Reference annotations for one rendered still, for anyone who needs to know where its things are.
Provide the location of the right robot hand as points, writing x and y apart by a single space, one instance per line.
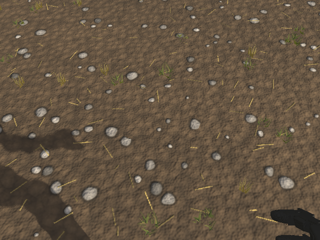
299 218

